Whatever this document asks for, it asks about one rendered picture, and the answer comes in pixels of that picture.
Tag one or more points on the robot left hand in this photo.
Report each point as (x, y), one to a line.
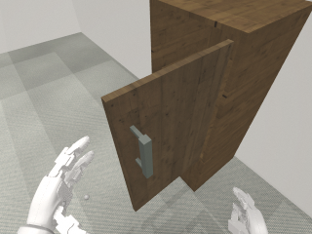
(56, 186)

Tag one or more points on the cupboard door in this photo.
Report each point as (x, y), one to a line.
(174, 107)

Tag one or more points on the robot right hand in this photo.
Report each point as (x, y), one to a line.
(251, 218)

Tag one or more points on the handle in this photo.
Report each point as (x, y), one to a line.
(145, 151)

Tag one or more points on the left robot forearm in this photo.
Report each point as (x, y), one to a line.
(34, 229)

